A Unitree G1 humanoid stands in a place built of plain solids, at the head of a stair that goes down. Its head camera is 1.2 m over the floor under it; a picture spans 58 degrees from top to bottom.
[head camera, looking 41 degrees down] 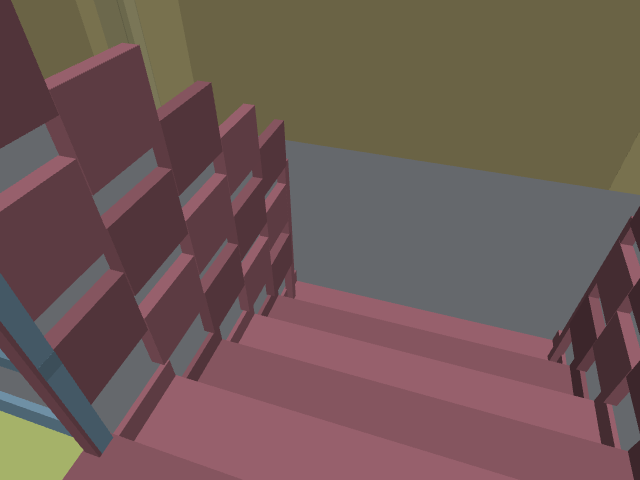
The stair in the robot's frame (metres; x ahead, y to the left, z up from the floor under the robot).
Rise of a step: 0.18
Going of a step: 0.30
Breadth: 1.62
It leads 18 degrees to the right of straight ahead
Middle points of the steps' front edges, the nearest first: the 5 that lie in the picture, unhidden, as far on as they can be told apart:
0.61 -0.24 -0.18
0.90 -0.33 -0.36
1.19 -0.42 -0.53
1.47 -0.51 -0.71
1.76 -0.60 -0.89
